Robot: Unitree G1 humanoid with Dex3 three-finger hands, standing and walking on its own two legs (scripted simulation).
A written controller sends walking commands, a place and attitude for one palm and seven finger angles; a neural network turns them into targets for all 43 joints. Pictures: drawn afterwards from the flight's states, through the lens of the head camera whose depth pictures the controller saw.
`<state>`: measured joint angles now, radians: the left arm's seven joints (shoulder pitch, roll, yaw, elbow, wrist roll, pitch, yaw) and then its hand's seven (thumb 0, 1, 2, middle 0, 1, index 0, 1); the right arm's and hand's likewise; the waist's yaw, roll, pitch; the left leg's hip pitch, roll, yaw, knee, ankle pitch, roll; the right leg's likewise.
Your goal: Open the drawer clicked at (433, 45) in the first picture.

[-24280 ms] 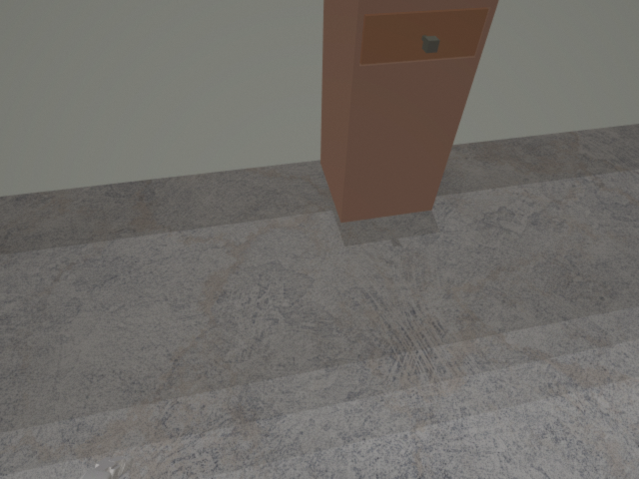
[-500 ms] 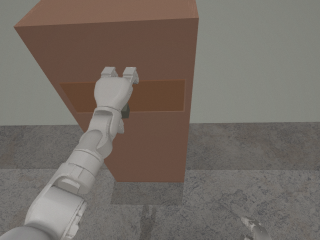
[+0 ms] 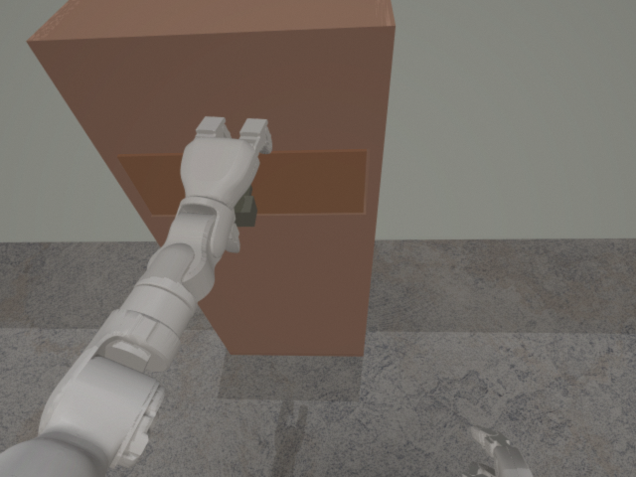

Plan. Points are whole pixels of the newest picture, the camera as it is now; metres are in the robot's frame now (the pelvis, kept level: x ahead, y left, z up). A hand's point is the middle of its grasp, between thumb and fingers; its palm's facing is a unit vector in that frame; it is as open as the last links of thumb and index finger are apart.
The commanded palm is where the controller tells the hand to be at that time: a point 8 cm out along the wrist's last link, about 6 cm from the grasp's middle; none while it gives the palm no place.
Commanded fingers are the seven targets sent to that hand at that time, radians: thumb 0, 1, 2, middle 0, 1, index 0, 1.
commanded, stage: lower the fingers behind the handle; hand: left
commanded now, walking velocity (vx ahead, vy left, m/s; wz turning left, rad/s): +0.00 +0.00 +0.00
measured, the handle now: (244, 202) +0.51 +0.15 +0.02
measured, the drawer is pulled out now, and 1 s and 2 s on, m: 0.00 0.00 0.00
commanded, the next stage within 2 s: close the thumb around the handle in 1.68 s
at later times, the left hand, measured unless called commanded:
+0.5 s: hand (244, 222) +0.44 +0.13 +0.06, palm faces +0.11 -0.07 -0.99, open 13.9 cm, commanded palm +0.40 +0.17 +0.11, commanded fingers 0.00 -0.50 0.30 -0.30 -1.20 -0.30 -1.20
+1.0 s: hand (216, 238) +0.43 +0.18 +0.02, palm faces +0.04 -0.04 -1.00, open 14.9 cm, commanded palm +0.40 +0.18 +0.07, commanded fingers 0.00 -0.50 0.30 -0.30 -1.20 -0.30 -1.20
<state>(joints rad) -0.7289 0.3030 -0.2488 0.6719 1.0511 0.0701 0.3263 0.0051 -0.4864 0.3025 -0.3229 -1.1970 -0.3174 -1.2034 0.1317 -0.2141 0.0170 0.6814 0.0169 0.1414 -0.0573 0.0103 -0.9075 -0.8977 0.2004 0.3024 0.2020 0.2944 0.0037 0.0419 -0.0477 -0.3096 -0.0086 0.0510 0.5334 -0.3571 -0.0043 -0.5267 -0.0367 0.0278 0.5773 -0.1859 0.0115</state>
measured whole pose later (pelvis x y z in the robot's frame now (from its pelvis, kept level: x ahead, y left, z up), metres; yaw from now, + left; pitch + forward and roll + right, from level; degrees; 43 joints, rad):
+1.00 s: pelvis +0.02 +0.00 -0.01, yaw +2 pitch +13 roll +0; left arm -0.59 0.28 -0.20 0.74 1.09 0.03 0.35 0.00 -0.49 0.30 -0.32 -1.20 -0.12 -1.10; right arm 0.24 -0.28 -0.09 0.68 0.00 0.12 -0.03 0.01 -0.91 -0.90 0.20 0.30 0.20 0.29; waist 0.01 0.04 -0.12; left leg -0.45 0.00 0.01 0.64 -0.42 0.00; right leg -0.63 -0.04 -0.02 0.64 -0.24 0.01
